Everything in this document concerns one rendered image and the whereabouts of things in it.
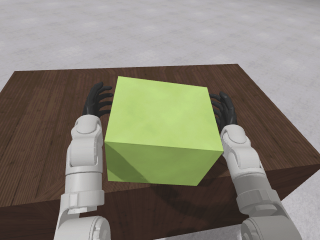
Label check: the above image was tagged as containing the carton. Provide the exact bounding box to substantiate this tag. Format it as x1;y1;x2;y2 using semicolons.
104;76;224;186

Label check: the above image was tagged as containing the left robot upper arm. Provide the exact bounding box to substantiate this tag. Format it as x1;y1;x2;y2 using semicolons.
54;215;111;240

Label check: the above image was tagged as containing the pedestal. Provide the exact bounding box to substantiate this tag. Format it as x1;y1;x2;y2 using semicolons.
0;64;320;240

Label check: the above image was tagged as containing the robot right forearm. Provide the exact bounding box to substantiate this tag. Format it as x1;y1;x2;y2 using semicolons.
220;124;303;240

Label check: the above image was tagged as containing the robot left forearm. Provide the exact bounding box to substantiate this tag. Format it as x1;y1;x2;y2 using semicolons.
53;114;105;240

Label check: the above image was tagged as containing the robot right hand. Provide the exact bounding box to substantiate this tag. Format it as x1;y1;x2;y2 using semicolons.
209;91;238;132

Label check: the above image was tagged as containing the right robot upper arm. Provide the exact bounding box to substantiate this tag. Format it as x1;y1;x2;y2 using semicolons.
241;215;301;240

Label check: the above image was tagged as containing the robot left hand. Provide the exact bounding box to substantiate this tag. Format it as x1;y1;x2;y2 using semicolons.
82;81;113;118

